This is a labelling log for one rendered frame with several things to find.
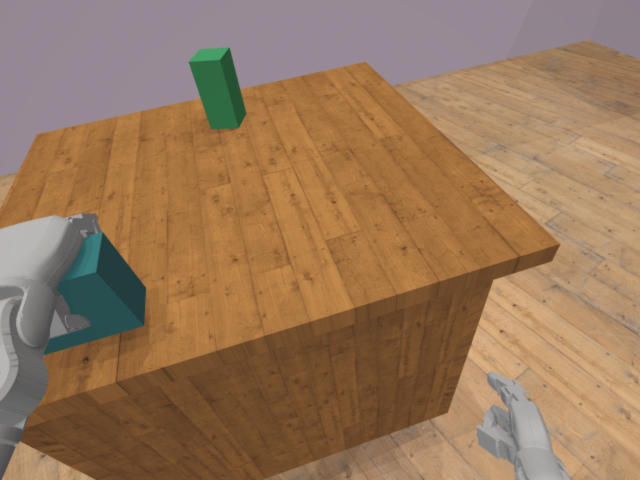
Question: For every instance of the robot right hand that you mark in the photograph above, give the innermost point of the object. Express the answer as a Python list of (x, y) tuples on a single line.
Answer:
[(522, 427)]

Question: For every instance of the sponge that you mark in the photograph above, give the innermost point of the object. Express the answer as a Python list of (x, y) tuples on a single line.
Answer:
[(101, 287)]

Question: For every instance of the robot left forearm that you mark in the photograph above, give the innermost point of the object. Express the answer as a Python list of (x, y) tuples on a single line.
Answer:
[(26, 312)]

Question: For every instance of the robot left hand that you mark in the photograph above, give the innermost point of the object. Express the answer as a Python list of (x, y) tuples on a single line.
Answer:
[(43, 250)]

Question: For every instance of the table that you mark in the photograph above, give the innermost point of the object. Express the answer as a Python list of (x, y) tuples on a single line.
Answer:
[(314, 278)]

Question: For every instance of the robot right forearm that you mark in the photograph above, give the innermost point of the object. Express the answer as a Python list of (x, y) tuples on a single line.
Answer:
[(538, 464)]

